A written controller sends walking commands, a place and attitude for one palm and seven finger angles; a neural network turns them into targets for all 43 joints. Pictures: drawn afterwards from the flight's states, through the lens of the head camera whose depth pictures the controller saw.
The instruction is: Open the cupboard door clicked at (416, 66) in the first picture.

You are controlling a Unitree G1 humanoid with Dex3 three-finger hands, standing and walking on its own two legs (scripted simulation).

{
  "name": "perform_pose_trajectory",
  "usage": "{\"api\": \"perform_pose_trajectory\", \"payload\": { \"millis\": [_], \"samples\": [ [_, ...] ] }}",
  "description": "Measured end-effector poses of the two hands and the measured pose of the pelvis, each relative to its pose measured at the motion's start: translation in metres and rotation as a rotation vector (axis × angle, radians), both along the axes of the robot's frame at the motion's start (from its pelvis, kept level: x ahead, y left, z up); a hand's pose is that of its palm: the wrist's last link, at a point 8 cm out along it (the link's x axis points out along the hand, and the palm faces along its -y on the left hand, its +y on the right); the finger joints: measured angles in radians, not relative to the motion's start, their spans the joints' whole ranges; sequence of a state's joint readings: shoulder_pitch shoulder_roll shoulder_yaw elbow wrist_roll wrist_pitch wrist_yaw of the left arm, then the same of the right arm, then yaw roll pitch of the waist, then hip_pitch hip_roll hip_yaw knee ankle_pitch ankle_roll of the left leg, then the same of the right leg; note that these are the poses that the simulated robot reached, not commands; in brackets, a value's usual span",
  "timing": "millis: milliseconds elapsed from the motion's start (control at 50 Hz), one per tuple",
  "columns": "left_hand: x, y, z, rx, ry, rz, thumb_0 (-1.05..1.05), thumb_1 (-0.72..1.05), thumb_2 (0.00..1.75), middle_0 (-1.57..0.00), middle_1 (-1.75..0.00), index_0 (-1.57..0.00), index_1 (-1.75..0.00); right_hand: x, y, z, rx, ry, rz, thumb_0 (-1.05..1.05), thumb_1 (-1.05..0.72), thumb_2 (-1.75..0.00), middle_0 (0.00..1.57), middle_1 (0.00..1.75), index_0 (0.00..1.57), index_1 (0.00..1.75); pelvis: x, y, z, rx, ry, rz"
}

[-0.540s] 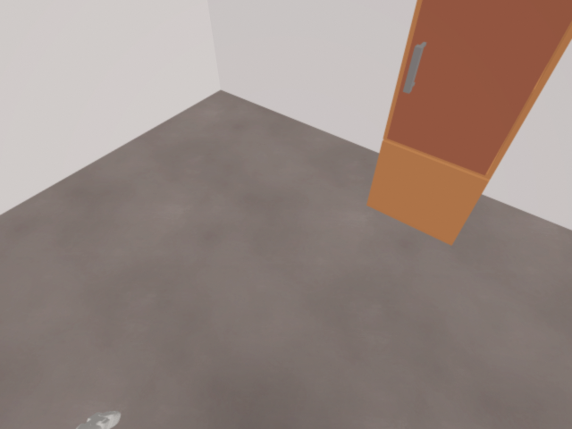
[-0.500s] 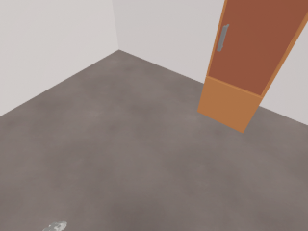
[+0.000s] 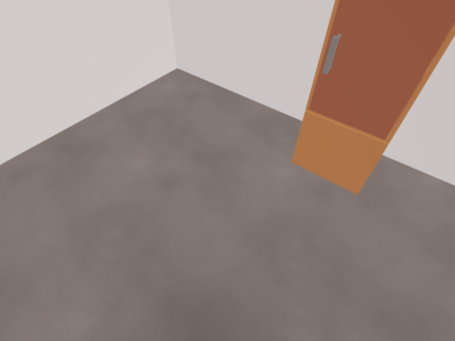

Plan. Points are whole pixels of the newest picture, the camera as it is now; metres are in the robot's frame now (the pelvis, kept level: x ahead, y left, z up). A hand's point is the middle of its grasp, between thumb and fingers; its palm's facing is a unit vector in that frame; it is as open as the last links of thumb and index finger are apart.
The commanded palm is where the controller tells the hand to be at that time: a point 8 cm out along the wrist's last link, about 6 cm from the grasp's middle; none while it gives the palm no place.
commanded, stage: stand and wait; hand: left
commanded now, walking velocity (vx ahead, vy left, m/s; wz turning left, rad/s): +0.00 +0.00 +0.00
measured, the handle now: (332, 54) +1.21 -0.36 -0.04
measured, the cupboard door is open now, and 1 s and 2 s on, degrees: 0 0 0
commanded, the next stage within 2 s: look at it before walking up in 0.28 s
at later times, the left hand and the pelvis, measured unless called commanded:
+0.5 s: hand out of the picture +0.07 +0.25 -0.15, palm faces -0.02 -0.94 -0.34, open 7.4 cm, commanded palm none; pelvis -0.01 +0.00 +0.00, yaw +0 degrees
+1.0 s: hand out of the picture +0.07 +0.24 -0.15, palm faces -0.03 -0.94 -0.34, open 7.4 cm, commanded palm none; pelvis +0.00 +0.00 +0.00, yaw +0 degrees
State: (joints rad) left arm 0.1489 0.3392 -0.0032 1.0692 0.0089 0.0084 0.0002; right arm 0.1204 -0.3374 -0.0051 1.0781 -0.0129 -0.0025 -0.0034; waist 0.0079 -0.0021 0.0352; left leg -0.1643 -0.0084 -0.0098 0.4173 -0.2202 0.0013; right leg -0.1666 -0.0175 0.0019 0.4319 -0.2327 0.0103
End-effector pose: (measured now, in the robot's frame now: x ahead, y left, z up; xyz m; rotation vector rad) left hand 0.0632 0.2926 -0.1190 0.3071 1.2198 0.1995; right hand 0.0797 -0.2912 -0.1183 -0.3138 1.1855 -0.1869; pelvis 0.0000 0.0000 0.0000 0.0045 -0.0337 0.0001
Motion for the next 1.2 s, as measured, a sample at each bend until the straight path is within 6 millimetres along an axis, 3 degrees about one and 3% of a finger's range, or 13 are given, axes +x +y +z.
{"api": "perform_pose_trajectory", "payload": {
  "millis": [220,1020,1200],
  "samples": [
    [-0.002,0.002,0.002,0.006,0.001,-0.002,0.01,0.9,0.9,-0.2,-0.3,-0.2,-0.3,-0.013,-0.001,-0.001,0.002,0.023,-0.014,0.01,-0.91,-0.89,0.2,0.3,0.2,0.3,-0.003,0.0,0.001,0.001,-0.004,-0.001],
    [0.0,-0.004,0.002,-0.001,0.014,-0.01,0.01,0.9,0.9,-0.2,-0.3,-0.2,-0.3,-0.011,-0.005,0.001,0.001,0.035,-0.019,0.01,-0.91,-0.89,0.2,0.3,0.2,0.3,0.0,-0.003,0.004,-0.002,0.002,-0.006],
    [-0.009,-0.026,-0.016,-0.069,0.077,0.007,0.01,0.9,0.9,-0.2,-0.3,-0.2,-0.3,-0.02,0.021,-0.015,0.063,0.074,-0.051,0.01,-0.91,-0.89,0.2,0.3,0.2,0.3,0.023,-0.001,-0.002,-0.003,0.015,-0.036]
  ]
}}
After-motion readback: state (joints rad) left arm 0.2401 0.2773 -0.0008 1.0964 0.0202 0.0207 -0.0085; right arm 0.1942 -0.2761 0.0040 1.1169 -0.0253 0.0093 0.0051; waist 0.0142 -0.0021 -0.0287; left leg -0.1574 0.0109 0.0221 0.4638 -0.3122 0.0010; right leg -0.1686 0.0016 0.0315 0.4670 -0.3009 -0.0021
